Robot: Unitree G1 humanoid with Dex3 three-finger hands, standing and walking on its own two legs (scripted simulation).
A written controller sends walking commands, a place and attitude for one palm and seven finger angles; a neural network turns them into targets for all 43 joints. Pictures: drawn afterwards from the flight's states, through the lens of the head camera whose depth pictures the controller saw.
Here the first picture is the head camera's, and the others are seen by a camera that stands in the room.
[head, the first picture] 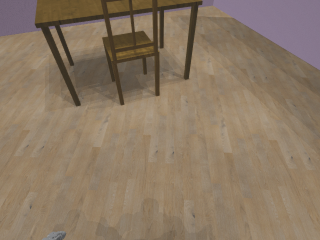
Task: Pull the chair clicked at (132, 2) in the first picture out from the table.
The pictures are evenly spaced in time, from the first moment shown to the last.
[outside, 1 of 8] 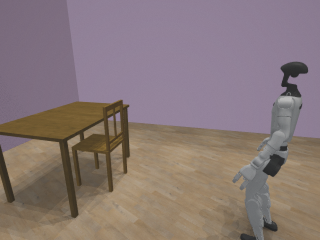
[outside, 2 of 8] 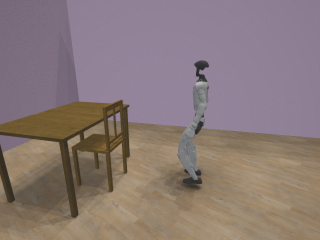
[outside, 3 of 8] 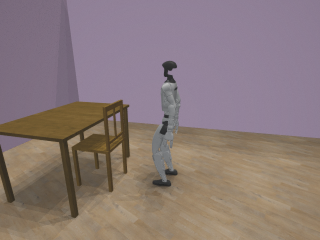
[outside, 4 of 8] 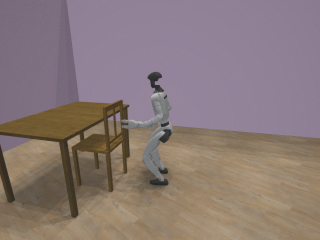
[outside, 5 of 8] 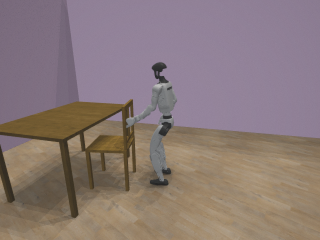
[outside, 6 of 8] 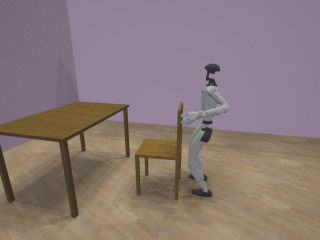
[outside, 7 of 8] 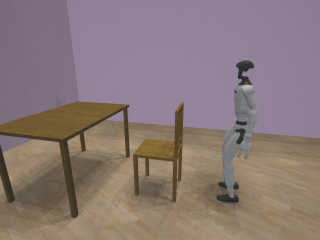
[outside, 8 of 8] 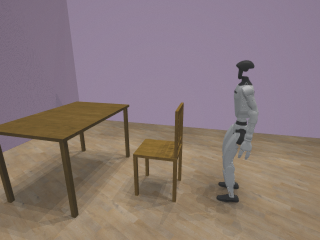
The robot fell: no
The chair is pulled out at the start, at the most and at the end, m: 0.00 0.67 0.66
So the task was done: yes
